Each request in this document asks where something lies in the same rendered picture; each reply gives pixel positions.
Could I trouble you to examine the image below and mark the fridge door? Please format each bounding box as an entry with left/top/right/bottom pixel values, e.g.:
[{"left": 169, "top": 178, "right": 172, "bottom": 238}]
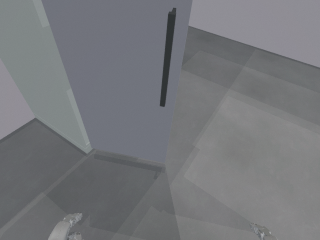
[{"left": 41, "top": 0, "right": 193, "bottom": 163}]

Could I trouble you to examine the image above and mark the right robot hand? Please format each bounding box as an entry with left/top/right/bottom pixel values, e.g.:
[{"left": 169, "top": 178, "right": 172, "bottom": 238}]
[{"left": 250, "top": 223, "right": 278, "bottom": 240}]

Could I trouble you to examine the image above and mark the handle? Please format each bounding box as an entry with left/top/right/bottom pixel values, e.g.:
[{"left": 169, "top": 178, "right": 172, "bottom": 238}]
[{"left": 160, "top": 7, "right": 177, "bottom": 107}]

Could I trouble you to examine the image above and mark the left robot hand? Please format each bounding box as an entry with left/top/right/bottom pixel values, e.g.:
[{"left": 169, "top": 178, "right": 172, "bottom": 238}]
[{"left": 48, "top": 213, "right": 84, "bottom": 240}]

